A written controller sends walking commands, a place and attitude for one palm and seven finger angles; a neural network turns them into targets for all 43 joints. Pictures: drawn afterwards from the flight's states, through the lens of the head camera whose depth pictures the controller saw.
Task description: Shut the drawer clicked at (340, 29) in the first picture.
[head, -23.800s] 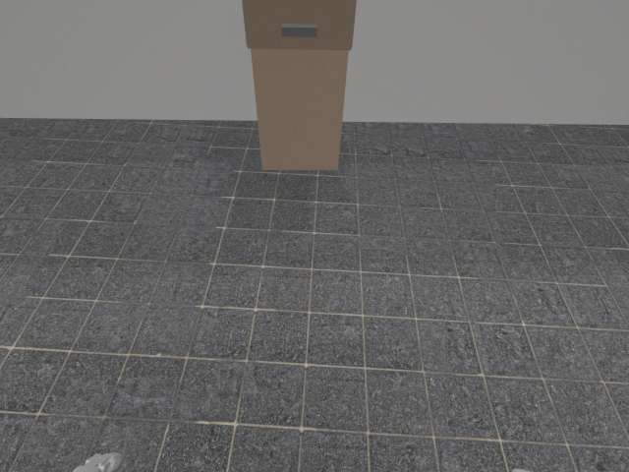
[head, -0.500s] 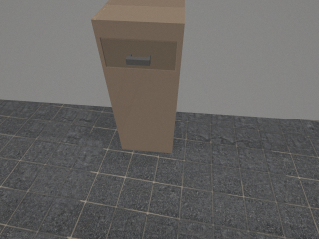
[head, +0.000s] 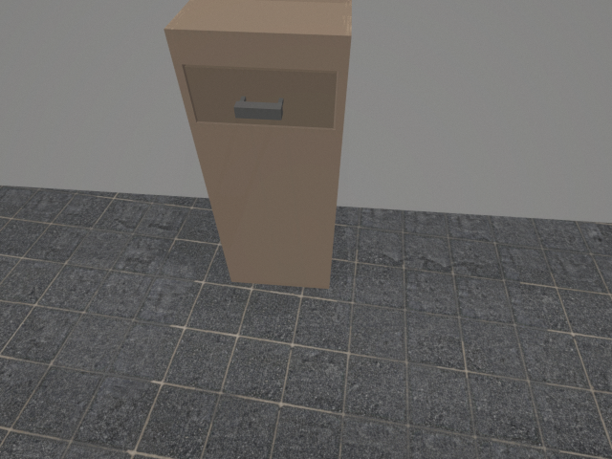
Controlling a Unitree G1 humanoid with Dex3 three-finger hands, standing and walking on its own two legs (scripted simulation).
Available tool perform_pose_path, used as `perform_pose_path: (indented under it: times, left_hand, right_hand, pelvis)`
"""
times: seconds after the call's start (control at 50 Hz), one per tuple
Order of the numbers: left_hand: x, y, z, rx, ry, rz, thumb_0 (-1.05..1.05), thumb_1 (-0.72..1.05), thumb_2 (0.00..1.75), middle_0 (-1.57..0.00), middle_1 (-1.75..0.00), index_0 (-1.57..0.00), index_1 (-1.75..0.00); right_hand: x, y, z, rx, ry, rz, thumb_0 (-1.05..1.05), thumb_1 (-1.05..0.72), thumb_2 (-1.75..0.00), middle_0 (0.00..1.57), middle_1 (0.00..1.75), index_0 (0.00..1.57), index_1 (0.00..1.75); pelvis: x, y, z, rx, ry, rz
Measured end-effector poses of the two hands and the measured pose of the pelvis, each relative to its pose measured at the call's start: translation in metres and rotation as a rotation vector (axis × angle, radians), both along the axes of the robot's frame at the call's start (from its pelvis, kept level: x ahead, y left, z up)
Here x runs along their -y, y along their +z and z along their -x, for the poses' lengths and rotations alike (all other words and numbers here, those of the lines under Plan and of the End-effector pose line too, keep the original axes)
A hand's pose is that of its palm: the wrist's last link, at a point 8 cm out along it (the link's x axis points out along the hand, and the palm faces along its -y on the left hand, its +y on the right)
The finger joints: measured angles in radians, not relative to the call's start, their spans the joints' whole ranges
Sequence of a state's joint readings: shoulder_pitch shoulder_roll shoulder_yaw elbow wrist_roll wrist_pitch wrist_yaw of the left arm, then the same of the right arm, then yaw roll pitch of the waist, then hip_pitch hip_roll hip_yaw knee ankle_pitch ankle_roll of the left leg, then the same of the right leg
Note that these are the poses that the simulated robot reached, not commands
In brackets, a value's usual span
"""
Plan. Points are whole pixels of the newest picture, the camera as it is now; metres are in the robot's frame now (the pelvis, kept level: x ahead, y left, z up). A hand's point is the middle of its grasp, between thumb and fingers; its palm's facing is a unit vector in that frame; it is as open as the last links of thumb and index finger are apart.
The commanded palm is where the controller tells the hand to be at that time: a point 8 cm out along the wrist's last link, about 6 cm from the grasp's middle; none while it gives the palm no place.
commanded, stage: look to check the result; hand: left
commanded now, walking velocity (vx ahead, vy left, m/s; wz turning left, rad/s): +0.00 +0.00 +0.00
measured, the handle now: (260, 105) +0.83 +0.15 +0.03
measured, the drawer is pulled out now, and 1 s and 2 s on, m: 0.00 0.00 0.00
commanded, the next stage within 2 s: stand and wait in 0.22 s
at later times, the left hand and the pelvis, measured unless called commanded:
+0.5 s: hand out of the picture -0.01 +0.16 -0.17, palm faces +0.04 -0.98 -0.17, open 7.3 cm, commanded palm none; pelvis +0.01 +0.00 +0.00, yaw +0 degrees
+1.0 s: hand out of the picture +0.01 +0.16 -0.17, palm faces +0.03 -0.98 -0.18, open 7.3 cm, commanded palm none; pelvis +0.02 +0.00 +0.00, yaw +0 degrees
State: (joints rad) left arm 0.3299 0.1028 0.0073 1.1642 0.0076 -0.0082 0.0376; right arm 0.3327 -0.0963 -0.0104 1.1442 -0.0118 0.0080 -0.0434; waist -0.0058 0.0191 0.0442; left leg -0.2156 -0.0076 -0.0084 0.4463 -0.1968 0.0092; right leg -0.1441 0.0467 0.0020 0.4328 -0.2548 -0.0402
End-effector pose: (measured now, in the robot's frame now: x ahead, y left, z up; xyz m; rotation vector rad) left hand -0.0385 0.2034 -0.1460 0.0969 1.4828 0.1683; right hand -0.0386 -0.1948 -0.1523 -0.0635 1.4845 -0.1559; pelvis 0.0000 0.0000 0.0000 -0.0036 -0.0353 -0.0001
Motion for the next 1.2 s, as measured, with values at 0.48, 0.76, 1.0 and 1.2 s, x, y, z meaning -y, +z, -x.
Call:
perform_pose_path:
  times: [0.48,0.76,1.0,1.2]
  left_hand:
    - [-0.005,0.001,-0.027,0.029,-0.016,-0.004,0.00,0.91,0.90,-0.19,-0.30,-0.20,-0.30]
    - [-0.009,0.002,-0.036,0.036,-0.022,-0.019,0.00,0.91,0.90,-0.19,-0.30,-0.20,-0.30]
    - [-0.006,0.002,-0.039,0.041,-0.026,-0.015,0.00,0.91,0.90,-0.19,-0.30,-0.20,-0.30]
    - [-0.005,0.002,-0.038,0.033,-0.025,-0.015,0.00,0.91,0.90,-0.19,-0.30,-0.20,-0.30]
  right_hand:
    - [0.007,0.002,-0.025,0.026,0.010,0.021,0.00,-0.91,-0.90,0.20,0.30,0.20,0.30]
    - [0.012,0.002,-0.033,0.030,0.012,0.028,0.00,-0.91,-0.90,0.20,0.30,0.20,0.30]
    - [0.016,0.003,-0.038,0.039,0.015,0.032,0.00,-0.91,-0.90,0.20,0.30,0.20,0.30]
    - [0.018,0.003,-0.038,0.029,0.015,0.033,0.00,-0.91,-0.90,0.20,0.30,0.20,0.30]
  pelvis:
    - [-0.001,0.001,-0.011,-0.005,-0.004,-0.003]
    - [0.000,0.002,-0.017,-0.003,-0.006,-0.005]
    - [0.002,0.002,-0.019,-0.002,-0.007,-0.006]
    - [0.004,0.002,-0.020,-0.004,-0.008,-0.006]
